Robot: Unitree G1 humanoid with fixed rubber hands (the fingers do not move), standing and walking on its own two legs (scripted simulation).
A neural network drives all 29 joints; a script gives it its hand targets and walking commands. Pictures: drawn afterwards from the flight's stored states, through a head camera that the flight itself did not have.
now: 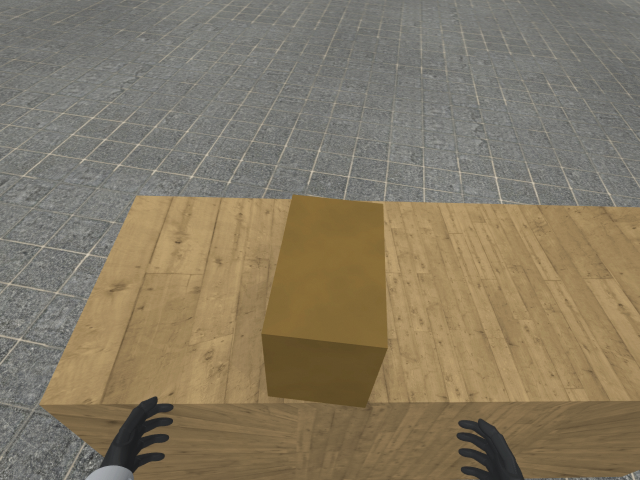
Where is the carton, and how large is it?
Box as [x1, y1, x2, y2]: [261, 195, 387, 407]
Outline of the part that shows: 292,195 261,333 268,395 364,407 387,348 382,204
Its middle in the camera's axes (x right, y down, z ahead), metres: +0.02 +0.10 +0.68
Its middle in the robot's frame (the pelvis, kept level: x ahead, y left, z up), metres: +0.44 -0.01 -0.09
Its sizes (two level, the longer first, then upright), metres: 0.291 0.168 0.210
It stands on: a pedestal, 0.58 m high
